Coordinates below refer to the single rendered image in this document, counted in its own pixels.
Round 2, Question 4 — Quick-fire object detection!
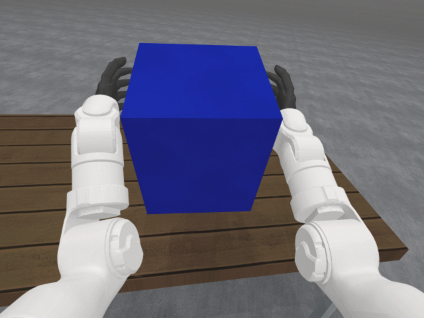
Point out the robot left upper arm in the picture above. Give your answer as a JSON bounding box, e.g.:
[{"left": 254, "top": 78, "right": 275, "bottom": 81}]
[{"left": 0, "top": 217, "right": 143, "bottom": 318}]

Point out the robot left forearm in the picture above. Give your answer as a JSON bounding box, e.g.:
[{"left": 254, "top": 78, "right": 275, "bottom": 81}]
[{"left": 58, "top": 95, "right": 129, "bottom": 271}]

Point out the carton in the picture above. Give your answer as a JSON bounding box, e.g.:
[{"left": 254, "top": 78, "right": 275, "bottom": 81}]
[{"left": 121, "top": 43, "right": 283, "bottom": 214}]

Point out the robot right upper arm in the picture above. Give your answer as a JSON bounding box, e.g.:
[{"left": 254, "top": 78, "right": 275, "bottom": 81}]
[{"left": 295, "top": 219, "right": 424, "bottom": 318}]

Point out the robot right hand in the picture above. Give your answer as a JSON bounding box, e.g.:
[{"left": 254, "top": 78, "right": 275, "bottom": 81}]
[{"left": 266, "top": 65, "right": 296, "bottom": 110}]

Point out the table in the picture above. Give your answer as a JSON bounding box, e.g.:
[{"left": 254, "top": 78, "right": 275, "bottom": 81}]
[{"left": 0, "top": 115, "right": 409, "bottom": 318}]

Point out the robot left hand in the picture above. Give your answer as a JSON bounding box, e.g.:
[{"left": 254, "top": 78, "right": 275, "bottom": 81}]
[{"left": 95, "top": 57, "right": 133, "bottom": 111}]

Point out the robot right forearm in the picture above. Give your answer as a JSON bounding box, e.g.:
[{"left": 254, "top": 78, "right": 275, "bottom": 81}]
[{"left": 273, "top": 108, "right": 379, "bottom": 267}]

